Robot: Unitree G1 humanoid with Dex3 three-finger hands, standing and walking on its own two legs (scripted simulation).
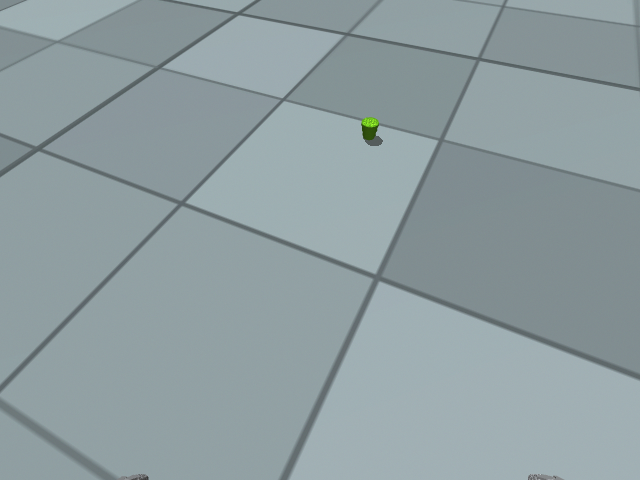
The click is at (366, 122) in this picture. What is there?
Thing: tapered cup
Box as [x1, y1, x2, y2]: [361, 117, 378, 139]
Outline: 367,117 364,118 361,123 363,137 366,139 371,139 375,135 378,121 375,118
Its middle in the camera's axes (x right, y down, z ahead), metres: +0.26 -0.58 +2.02
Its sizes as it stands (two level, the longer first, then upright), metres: 0.090 0.090 0.090
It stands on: the floor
